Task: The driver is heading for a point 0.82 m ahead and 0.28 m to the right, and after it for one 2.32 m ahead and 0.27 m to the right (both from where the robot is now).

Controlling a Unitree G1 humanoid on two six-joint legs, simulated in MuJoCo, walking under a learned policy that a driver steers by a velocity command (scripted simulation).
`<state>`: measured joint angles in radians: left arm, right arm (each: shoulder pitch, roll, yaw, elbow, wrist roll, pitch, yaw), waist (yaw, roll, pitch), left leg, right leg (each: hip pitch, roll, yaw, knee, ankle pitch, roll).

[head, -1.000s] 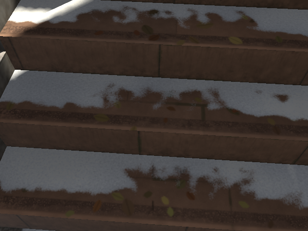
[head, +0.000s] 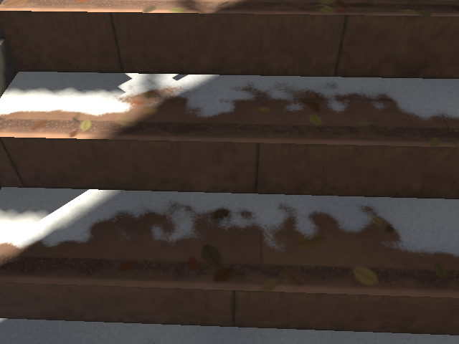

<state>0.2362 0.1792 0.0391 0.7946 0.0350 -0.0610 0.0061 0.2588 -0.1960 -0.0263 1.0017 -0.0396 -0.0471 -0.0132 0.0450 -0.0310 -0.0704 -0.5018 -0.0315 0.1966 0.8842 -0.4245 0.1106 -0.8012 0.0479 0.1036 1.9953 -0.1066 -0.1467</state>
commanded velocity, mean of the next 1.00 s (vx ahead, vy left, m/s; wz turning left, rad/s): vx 0.50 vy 0.00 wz -0.52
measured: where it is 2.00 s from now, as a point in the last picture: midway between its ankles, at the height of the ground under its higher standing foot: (367, 123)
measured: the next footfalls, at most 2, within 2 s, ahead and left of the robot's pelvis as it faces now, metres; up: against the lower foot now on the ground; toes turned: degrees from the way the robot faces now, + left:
right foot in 0.36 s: +0.36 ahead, -0.11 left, +0.18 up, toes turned -16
left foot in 0.86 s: +0.68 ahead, -0.04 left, +0.35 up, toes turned -23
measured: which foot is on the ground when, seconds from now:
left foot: down 0.00-0.38, up 0.40-0.84, down 0.86-1.00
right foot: up 0.00-0.34, down 0.36-0.88, up 0.90-1.00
